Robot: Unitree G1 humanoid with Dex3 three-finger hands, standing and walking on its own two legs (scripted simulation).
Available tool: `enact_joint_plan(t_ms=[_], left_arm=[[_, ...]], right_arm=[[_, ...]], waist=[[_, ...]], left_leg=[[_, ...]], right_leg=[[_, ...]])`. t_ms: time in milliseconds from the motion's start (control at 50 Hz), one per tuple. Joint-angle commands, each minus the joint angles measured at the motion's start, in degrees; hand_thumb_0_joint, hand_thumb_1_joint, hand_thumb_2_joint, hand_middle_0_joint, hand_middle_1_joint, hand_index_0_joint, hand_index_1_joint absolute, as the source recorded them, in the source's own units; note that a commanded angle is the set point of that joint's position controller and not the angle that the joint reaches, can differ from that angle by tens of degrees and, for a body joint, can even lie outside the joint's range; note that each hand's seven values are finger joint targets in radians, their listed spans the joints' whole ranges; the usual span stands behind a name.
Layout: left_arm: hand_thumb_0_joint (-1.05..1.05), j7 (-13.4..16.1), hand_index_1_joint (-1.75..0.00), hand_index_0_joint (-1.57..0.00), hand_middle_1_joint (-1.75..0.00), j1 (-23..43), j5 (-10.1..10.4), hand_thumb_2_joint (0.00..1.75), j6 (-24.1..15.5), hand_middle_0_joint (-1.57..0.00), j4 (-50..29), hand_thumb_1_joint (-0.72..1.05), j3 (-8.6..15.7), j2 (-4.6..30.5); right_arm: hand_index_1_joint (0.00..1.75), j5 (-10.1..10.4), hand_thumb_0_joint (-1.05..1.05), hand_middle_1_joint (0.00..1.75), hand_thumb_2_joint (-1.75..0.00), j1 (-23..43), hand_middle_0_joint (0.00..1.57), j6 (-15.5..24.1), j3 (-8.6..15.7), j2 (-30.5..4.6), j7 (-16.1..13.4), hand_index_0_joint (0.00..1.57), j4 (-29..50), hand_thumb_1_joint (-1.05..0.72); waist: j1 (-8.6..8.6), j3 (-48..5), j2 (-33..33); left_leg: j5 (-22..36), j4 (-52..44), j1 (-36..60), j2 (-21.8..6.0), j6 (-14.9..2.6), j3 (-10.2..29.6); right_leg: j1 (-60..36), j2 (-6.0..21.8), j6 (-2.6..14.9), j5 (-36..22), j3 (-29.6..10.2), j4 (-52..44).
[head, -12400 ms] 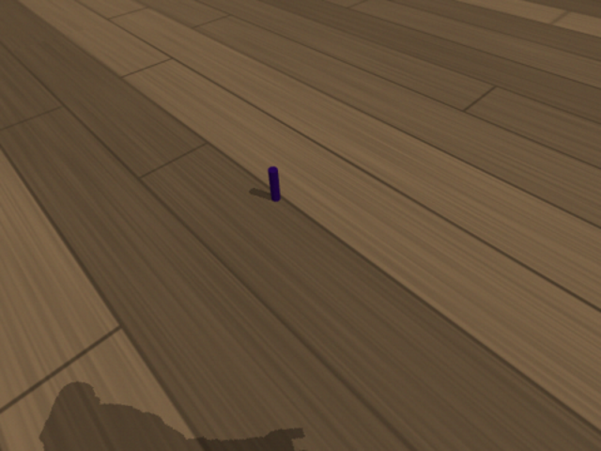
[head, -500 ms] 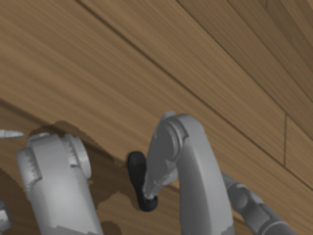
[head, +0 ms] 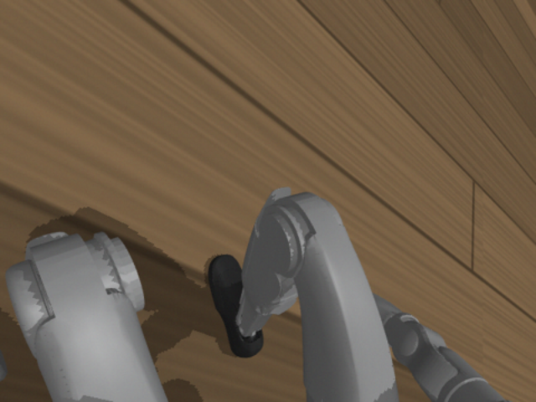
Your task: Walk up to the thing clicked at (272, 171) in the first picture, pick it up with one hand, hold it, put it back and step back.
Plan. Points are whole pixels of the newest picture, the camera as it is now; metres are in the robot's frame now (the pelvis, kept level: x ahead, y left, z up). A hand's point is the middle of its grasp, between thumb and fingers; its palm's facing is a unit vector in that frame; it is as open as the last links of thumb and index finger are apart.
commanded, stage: close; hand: left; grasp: from the side
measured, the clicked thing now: out of the picture +0.44 +0.31 -0.19
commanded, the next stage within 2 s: settle in 0.08 s
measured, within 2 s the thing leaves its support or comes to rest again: leaves its support in 0.50 s
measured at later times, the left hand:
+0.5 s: hand out of the picture +0.43 +0.30 -0.17, palm faces +0.39 -0.92 +0.00, open 5.7 cm
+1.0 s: hand out of the picture +0.41 +0.33 -0.06, palm faces +0.36 -0.93 -0.03, open 5.7 cm
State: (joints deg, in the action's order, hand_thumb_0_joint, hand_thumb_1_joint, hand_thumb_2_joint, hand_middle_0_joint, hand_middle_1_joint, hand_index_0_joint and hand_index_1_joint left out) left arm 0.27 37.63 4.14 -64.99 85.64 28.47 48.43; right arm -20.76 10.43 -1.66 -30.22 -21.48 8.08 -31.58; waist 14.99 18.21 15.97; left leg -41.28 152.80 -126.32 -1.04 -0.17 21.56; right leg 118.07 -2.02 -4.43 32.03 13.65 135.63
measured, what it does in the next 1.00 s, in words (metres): stands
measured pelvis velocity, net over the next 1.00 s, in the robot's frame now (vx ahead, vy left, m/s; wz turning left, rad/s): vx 0.01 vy -0.01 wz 0.08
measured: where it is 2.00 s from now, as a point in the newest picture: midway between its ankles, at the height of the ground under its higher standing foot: (179, 361)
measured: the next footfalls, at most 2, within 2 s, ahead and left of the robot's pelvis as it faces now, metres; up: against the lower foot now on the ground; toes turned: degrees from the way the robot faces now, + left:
none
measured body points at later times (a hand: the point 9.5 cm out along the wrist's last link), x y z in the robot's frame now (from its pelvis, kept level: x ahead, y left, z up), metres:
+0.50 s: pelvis +0.00 +0.00 +0.00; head +0.24 +0.19 +0.33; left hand +0.41 +0.34 -0.17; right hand +0.17 -0.25 -0.03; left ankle +0.08 +0.12 -0.25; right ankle +0.16 -0.13 -0.25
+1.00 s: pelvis +0.01 -0.01 +0.03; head +0.20 +0.15 +0.40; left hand +0.39 +0.38 -0.05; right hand +0.20 -0.24 -0.04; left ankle +0.08 +0.12 -0.25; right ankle +0.16 -0.13 -0.25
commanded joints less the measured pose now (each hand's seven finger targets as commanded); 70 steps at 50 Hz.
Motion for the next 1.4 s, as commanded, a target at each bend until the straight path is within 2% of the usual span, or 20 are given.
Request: enact_joint_plan(t_ms=[0, 20, 160, 300, 360, 460, 540, 640, 740, 800, 920, 1060, 1080, 1100, 1180, 1200, 1260, 1340, 1360, 1380], left_arm=[[0.0, 0.0, -0.91, -0.92, -0.9, 11.4, -0.2, 0.94, -3.6, -0.93, -7.2, 0.68, 0.0, 8.9], [0.0, 0.0, -0.98, -0.98, -0.98, 12.9, -0.1, 0.98, -3.8, -0.99, -7.1, 0.65, -0.1, 9.1], [0.0, 0.3, -1.25, -1.2, -1.24, 13.2, -0.5, 1.23, -3.6, -1.2, -5.8, 0.73, -0.6, 9.2], [0.0, -0.4, -1.34, -1.25, -1.32, 12.6, 0.2, 1.31, -3.1, -1.27, -9.0, 0.77, 1.2, 11.3], [0.0, -0.9, -1.41, -1.31, -1.39, 12.3, -0.1, 1.35, -2.5, -1.32, -12.5, 0.69, 1.8, 12.0], [0.0, -1.2, -1.43, -1.33, -1.41, 12.8, 0.4, 1.34, -0.7, -1.34, -19.6, 0.63, 2.5, 10.7], [0.0, -2.1, -1.45, -1.35, -1.43, 13.0, 0.0, 1.37, 1.9, -1.36, -23.8, 0.66, 0.1, 7.8], [0.0, -3.7, -1.44, -1.35, -1.42, 11.8, 1.3, 1.33, 5.6, -1.36, -28.5, 0.6, -0.4, 6.0], [0.0, -5.9, -1.46, -1.37, -1.44, 11.6, 2.0, 1.35, 9.6, -1.38, -33.8, 0.6, -3.3, 1.3], [0.0, -6.6, -1.44, -1.36, -1.42, 11.1, 2.7, 1.33, 12.1, -1.37, -37.1, 0.6, -2.5, 0.7], [0.0, -7.5, -1.42, -1.34, -1.4, 14.6, 2.9, 1.32, 17.0, -1.35, -40.2, 0.6, -4.8, -3.7], [0.0, -8.8, -1.39, -1.32, -1.38, 14.2, 3.3, 1.27, 20.2, -1.33, -45.2, 0.56, -3.0, -3.3], [0.0, -9.0, -1.39, -1.32, -1.38, 13.1, 3.6, 1.27, 21.0, -1.32, -43.9, 0.56, -3.3, -4.9], [0.0, -9.2, -1.39, -1.32, -1.37, 14.0, 3.8, 1.28, 21.4, -1.33, -44.3, 0.54, -1.9, -3.5], [0.0, -10.5, -1.38, -1.31, -1.37, 12.3, 4.8, 1.26, 22.8, -1.32, -43.2, 0.56, -2.6, -6.5], [0.0, -10.5, -1.39, -1.32, -1.37, 13.9, 4.7, 1.27, 22.8, -1.33, -47.0, 0.55, -1.0, -4.5], [0.0, -11.7, -1.39, -1.32, -1.37, 13.1, 5.1, 1.27, 23.9, -1.33, -46.7, 0.55, -1.1, -5.7], [0.0, -12.2, -1.38, -1.31, -1.37, 14.4, 5.0, 1.26, 25.1, -1.32, -47.9, 0.5, -0.3, -5.8], [0.0, -12.4, -1.38, -1.31, -1.36, 11.9, 4.8, 1.25, 25.7, -1.32, -44.2, 0.47, -0.5, -6.1], [0.0, -12.6, -1.38, -1.31, -1.36, 14.8, 5.4, 1.25, 25.5, -1.32, -47.4, 0.48, -0.2, -6.3]], right_arm=[[0.3, -0.4, 0.0, 0.3, -0.89, -1.6, 0.2, -0.5, 7.0, -20.9, -1.0, 0.2, 0.4, -0.87], [0.3, -0.4, 0.0, 0.3, -0.89, -1.7, 0.2, -0.6, 6.8, -21.2, -1.0, 0.2, 0.5, -0.87], [0.3, -0.4, 0.0, 0.3, -0.89, -1.8, 0.2, -0.9, 6.6, -21.5, -0.9, 0.2, 0.5, -0.87], [0.3, -0.3, 0.0, 0.3, -0.9, -2.7, 0.2, -1.3, 6.7, -21.4, -1.2, 0.2, 0.3, -0.88], [0.3, -0.1, 0.0, 0.3, -0.9, -2.9, 0.2, -1.4, 7.4, -21.2, -1.2, 0.2, 0.0, -0.89], [0.3, 0.2, 0.0, 0.3, -0.9, -4.6, 0.2, -1.6, 9.4, -20.6, -1.2, 0.2, -0.3, -0.9], [0.3, 1.3, 0.0, 0.3, -0.9, -5.7, 0.2, -1.7, 11.5, -20.3, -1.1, 0.2, -0.5, -0.89], [0.3, 3.4, 0.0, 0.3, -0.9, -7.8, 0.2, -1.8, 14.2, -19.3, -1.0, 0.2, -0.5, -0.89], [0.3, 5.9, 0.0, 0.3, -0.9, -10.0, 0.2, -1.8, 17.4, -18.3, -1.1, 0.2, -0.6, -0.89], [0.3, 7.4, 0.0, 0.3, -0.89, -11.7, 0.2, -1.7, 19.1, -17.2, -1.2, 0.2, -0.6, -0.88], [0.3, 9.9, 0.0, 0.3, -0.89, -15.0, 0.2, -1.9, 22.2, -15.0, -1.8, 0.2, -1.4, -0.87], [0.3, 12.3, 0.0, 0.3, -0.89, -16.7, 0.2, -2.1, 25.2, -13.1, -2.6, 0.2, -1.0, -0.87], [0.3, 12.5, 0.0, 0.3, -0.89, -17.7, 0.2, -2.1, 25.5, -12.6, -2.6, 0.2, -1.5, -0.87], [0.3, 13.0, 0.0, 0.3, -0.89, -17.9, 0.2, -2.1, 25.8, -12.5, -2.8, 0.2, -1.6, -0.88], [0.3, 14.2, 0.0, 0.3, -0.89, -18.5, 0.2, -1.9, 26.3, -11.2, -3.3, 0.2, -1.3, -0.88], [0.3, 14.3, 0.0, 0.3, -0.89, -19.6, 0.2, -1.8, 27.4, -11.7, -3.6, 0.2, -1.8, -0.88], [0.3, 14.8, 0.0, 0.3, -0.89, -20.5, 0.2, -1.7, 27.7, -10.3, -3.8, 0.2, -1.7, -0.88], [0.3, 15.4, 0.0, 0.3, -0.89, -21.4, 0.2, -1.3, 29.0, -10.1, -4.3, 0.2, -2.2, -0.88], [0.3, 15.6, 0.0, 0.3, -0.9, -20.6, 0.2, -1.3, 28.6, -9.5, -4.4, 0.2, -1.5, -0.88], [0.3, 15.8, 0.0, 0.3, -0.89, -21.0, 0.2, -1.1, 29.1, -9.6, -4.5, 0.2, -1.7, -0.88]], waist=[[6.7, -31.1, -31.5], [7.56, -30.6, -31.7], [7.82, -29.8, -31.9], [6.58, -33.4, -33.6], [5.68, -33.9, -35.4], [5.06, -38.6, -37.5], [4.9, -38.8, -38.8], [2.37, -41.2, -37.1], [0.77, -42.8, -37.7], [-1.17, -45.1, -36.9], [-1.21, -46.9, -35.1], [-5.0, -53.7, -34.1], [-4.75, -54.2, -33.3], [-5.08, -54.2, -32.1], [-5.01, -55.2, -30.7], [-5.95, -57.4, -30.6], [-6.22, -60.7, -28.7], [-6.62, -60.9, -28.2], [-7.06, -60.7, -27.3], [-6.8, -60.3, -27.1]], left_leg=[[5.9, -20.7, 21.0, -3.5, 1.69, -4.7], [5.2, -21.2, 20.3, -3.4, 1.71, -4.1], [5.1, -21.8, 21.1, -3.6, 1.98, -3.2], [9.3, -21.2, 22.8, -3.6, 2.04, -4.2], [9.4, -21.7, 23.8, -3.8, 2.2, -4.6], [12.0, -21.6, 25.8, -3.5, 2.33, -6.0], [10.4, -23.4, 26.4, -3.5, 2.54, -5.9], [7.4, -24.5, 22.9, -2.7, 1.69, -7.7], [6.2, -26.7, 23.8, -2.3, 1.58, -8.2], [5.8, -27.6, 22.9, -1.8, 1.19, -9.1], [4.4, -28.5, 22.0, -1.1, 0.48, -10.8], [4.2, -30.8, 22.6, 0.0, 0.02, -13.3], [5.4, -30.8, 22.7, 0.1, -0.05, -13.7], [5.2, -30.7, 21.5, 0.2, -0.25, -14.1], [6.4, -31.5, 22.1, 0.4, -0.43, -14.9], [7.6, -31.3, 22.7, 0.4, -0.4, -15.3], [10.1, -30.9, 22.5, 0.5, -0.73, -16.5], [11.5, -31.7, 23.6, 0.5, -0.77, -17.0], [10.6, -31.8, 22.8, 0.5, -1.0, -17.3], [10.1, -32.0, 22.4, 0.6, -1.03, -17.4]], right_leg=[[-15.0, -2.8, 4.22, -6.6, 6.6, -7.7], [-14.6, -2.8, 4.27, -6.1, 7.0, -7.6], [-14.1, -2.6, 4.24, -6.0, 7.6, -7.4], [-17.2, -2.7, 4.31, -9.1, 7.0, -7.5], [-16.7, -2.6, 4.44, -9.0, 6.5, -7.4], [-17.6, -2.4, 4.68, -10.9, 5.4, -7.7], [-14.8, -1.9, 4.99, -9.6, 5.1, -7.7], [-14.8, -1.6, 5.34, -7.3, 3.6, -8.8], [-10.8, -0.9, 5.78, -6.0, 2.5, -9.0], [-10.4, -0.6, 6.01, -5.3, 1.4, -9.3], [-8.3, 0.0, 6.3, -3.8, -0.4, -11.1], [-9.8, 0.7, 6.52, -1.8, -2.5, -12.4], [-10.7, 0.8, 6.43, -2.7, -2.7, -12.6], [-10.8, 0.6, 6.44, -2.1, -3.0, -12.8], [-11.3, 1.2, 6.36, -3.0, -3.8, -14.0], [-12.3, 1.2, 6.43, -3.8, -4.1, -14.0], [-15.9, 1.3, 6.14, -5.8, -5.3, -14.8], [-15.6, 1.6, 6.25, -6.4, -5.9, -15.7], [-16.2, 1.5, 6.13, -5.4, -6.2, -16.3], [-15.6, 1.7, 6.21, -5.0, -6.2, -16.4]])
